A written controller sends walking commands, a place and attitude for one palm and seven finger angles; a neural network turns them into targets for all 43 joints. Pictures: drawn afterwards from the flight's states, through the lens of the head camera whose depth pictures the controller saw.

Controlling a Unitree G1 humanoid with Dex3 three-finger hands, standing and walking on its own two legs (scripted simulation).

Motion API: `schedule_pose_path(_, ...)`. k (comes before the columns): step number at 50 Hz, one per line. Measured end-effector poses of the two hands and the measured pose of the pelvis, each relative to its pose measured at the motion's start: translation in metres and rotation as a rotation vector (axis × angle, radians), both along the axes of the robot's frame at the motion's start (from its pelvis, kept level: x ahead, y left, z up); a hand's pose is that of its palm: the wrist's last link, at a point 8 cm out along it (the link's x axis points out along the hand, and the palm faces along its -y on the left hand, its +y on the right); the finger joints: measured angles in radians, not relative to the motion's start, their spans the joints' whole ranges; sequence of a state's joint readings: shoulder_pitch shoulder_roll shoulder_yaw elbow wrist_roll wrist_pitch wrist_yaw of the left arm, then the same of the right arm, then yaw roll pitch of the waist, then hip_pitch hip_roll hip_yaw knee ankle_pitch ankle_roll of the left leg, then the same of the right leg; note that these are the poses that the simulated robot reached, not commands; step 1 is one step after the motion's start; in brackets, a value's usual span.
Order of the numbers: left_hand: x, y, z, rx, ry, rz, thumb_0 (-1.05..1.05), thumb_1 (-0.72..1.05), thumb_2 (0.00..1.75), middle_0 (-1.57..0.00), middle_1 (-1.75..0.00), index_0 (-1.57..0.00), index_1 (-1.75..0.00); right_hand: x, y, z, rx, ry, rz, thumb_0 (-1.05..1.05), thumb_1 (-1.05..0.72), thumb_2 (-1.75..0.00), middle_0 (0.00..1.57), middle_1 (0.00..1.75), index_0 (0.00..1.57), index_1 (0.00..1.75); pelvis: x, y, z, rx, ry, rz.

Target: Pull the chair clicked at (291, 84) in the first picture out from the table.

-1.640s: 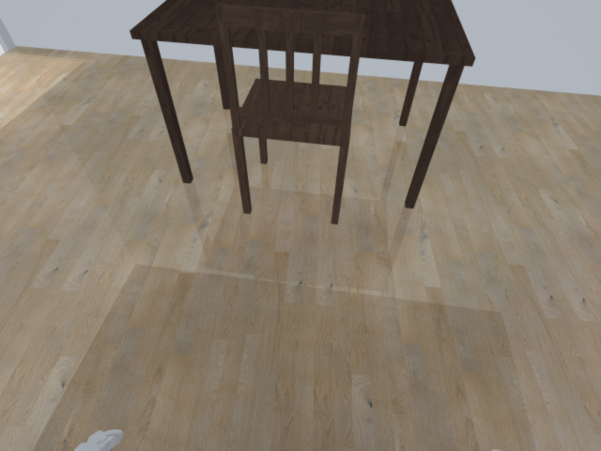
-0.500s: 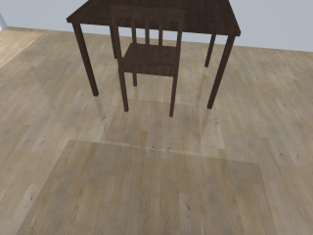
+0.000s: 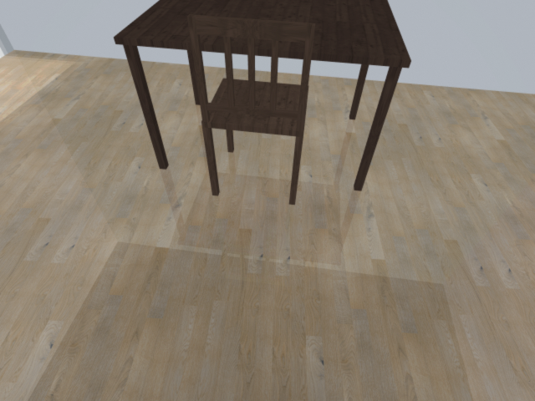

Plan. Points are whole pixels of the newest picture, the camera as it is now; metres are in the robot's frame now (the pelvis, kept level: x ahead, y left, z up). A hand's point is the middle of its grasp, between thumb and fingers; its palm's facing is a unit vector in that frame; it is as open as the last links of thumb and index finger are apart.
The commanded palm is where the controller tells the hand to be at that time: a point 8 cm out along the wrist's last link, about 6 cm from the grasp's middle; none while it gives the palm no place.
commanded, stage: walk to a spot facing it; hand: left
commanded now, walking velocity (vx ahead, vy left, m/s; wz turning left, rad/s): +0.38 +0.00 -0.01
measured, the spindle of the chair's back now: (251, 75) +1.22 +0.14 -0.09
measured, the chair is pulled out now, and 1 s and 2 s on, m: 0.00 0.00 0.00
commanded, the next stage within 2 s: turn to face it in 0.88 s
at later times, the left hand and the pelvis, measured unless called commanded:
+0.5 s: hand (174, 368) +0.22 +0.19 -0.18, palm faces -0.09 -0.99 -0.15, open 7.4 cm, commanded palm none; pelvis +0.14 +0.02 -0.01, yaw -3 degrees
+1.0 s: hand (192, 302) +0.35 +0.19 -0.19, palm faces +0.10 -0.98 -0.17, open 7.3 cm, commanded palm none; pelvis +0.37 +0.00 -0.01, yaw +2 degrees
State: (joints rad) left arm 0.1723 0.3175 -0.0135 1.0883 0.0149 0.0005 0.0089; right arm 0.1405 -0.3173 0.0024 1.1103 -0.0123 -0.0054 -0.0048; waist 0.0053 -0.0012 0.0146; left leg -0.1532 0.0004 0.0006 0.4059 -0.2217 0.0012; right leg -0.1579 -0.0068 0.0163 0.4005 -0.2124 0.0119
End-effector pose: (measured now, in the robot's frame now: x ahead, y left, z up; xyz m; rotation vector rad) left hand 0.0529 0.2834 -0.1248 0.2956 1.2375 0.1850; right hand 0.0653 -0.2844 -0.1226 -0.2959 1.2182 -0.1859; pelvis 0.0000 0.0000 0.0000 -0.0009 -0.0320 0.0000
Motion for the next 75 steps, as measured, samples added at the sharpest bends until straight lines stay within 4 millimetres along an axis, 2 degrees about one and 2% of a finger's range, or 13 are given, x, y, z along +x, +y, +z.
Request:
schedule_pose_path(11,-0.033,-0.024,-0.04,-0.15,0.156,0.094,0.0,0.91,0.9,-0.2,-0.29,-0.2,-0.3,-0.024,0.056,-0.022,0.067,0.133,-0.062,0.0,-0.91,-0.9,0.2,0.3,0.2,0.3,0.049,0.021,-0.015,-0.018,0.015,0.0)
schedule_pose_path(14,-0.027,-0.026,-0.042,-0.169,0.237,0.07,0.01,0.91,0.9,-0.2,-0.29,-0.2,-0.3,-0.033,0.074,-0.022,0.082,0.145,-0.123,0.0,-0.91,-0.9,0.2,0.3,0.2,0.3,0.067,0.028,-0.014,-0.015,0.02,-0.03)
schedule_pose_path(19,0.037,-0.028,-0.034,-0.178,0.202,0.025,0.01,0.91,0.9,-0.2,-0.29,-0.2,-0.3,-0.067,0.103,-0.011,0.12,0.286,-0.214,0.0,-0.91,-0.9,0.2,0.3,0.2,0.3,0.097,0.028,-0.006,-0.02,0.027,-0.031)
schedule_pose_path(27,0.209,-0.053,-0.031,-0.169,-0.005,-0.09,0.01,0.92,0.9,-0.2,-0.29,-0.2,-0.3,-0.078,0.119,-0.004,0.18,0.518,-0.323,0.0,-0.91,-0.9,0.2,0.3,0.2,0.3,0.163,0.012,-0.014,-0.011,0.037,-0.054)
schedule_pose_path(31,0.289,-0.074,-0.036,-0.152,-0.13,-0.127,0.01,0.91,0.9,-0.2,-0.29,-0.2,-0.3,-0.045,0.101,-0.02,0.194,0.555,-0.348,0.0,-0.91,-0.9,0.2,0.3,0.2,0.3,0.209,-0.008,-0.031,-0.011,0.023,-0.059)
schedule_pose_path(34,0.314,-0.083,-0.031,-0.155,-0.181,-0.097,0.0,0.91,0.9,-0.2,-0.29,-0.2,-0.3,0.012,0.079,-0.03,0.181,0.477,-0.323,0.0,-0.91,-0.9,0.2,0.3,0.2,0.3,0.234,-0.017,-0.029,-0.013,0.005,-0.038)
schedule_pose_path(39,0.314,-0.08,-0.021,-0.137,-0.131,-0.012,-0.01,0.93,0.9,-0.2,-0.29,-0.2,-0.3,0.155,0.043,-0.032,0.139,0.204,-0.218,0.01,-0.91,-0.9,0.19,0.29,0.2,0.3,0.276,-0.021,-0.013,-0.019,-0.001,-0.022)
schedule_pose_path(43,0.306,-0.064,-0.019,-0.111,-0.053,0.03,-0.02,0.95,0.9,-0.2,-0.29,-0.2,-0.3,0.264,0.034,-0.022,0.126,0.013,-0.138,0.0,-0.92,-0.9,0.19,0.29,0.2,0.3,0.31,-0.017,-0.007,-0.031,0.006,-0.005)
schedule_pose_path(48,0.293,-0.053,-0.029,-0.136,0.056,0.107,-0.01,0.94,0.9,-0.2,-0.29,-0.2,-0.3,0.372,0.049,-0.009,0.125,-0.107,-0.027,0.0,-0.92,-0.9,0.19,0.29,0.19,0.3,0.355,-0.004,-0.008,-0.046,0.01,0.021)
schedule_pose_path(53,0.285,-0.041,-0.052,-0.183,0.177,0.194,0.0,0.92,0.9,-0.2,-0.29,-0.2,-0.3,0.451,0.08,-0.013,0.099,-0.145,0.072,0.0,-0.92,-0.9,0.19,0.29,0.2,0.3,0.404,0.022,-0.023,-0.058,0.008,0.035)
schedule_pose_path(56,0.294,-0.035,-0.053,-0.194,0.242,0.197,0.0,0.92,0.9,-0.2,-0.29,-0.2,-0.3,0.468,0.096,-0.013,0.095,-0.148,0.069,0.0,-0.92,-0.9,0.19,0.29,0.2,0.3,0.422,0.033,-0.023,-0.038,-0.005,0.009)
schedule_pose_path(63,0.358,-0.023,-0.037,-0.192,0.204,0.132,0.01,0.91,0.9,-0.2,-0.29,-0.2,-0.3,0.459,0.101,-0.003,0.072,-0.109,-0.043,-0.03,-0.96,-0.9,0.2,0.3,0.2,0.3,0.447,0.047,-0.005,-0.02,-0.004,-0.029)
schedule_pose_path(75,0.465,-0.026,-0.019,-0.13,0.087,-0.006,0.02,0.94,0.9,-0.2,-0.29,-0.2,-0.3,0.375,0.094,-0.024,0.146,0.131,-0.219,-0.01,-0.92,-0.9,0.2,0.3,0.2,0.3,0.481,0.03,-0.002,0.012,0.004,-0.068)
